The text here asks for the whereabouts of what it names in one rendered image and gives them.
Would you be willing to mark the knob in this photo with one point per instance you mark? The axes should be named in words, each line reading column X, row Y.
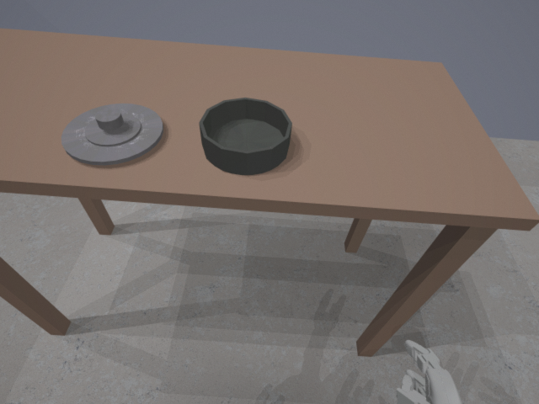
column 109, row 119

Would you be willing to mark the pot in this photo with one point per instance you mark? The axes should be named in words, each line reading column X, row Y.
column 245, row 136

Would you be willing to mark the lid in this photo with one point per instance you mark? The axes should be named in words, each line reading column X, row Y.
column 85, row 142

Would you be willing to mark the table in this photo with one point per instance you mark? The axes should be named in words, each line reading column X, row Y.
column 371, row 139

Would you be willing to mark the robot right hand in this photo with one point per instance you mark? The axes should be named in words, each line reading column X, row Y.
column 438, row 387

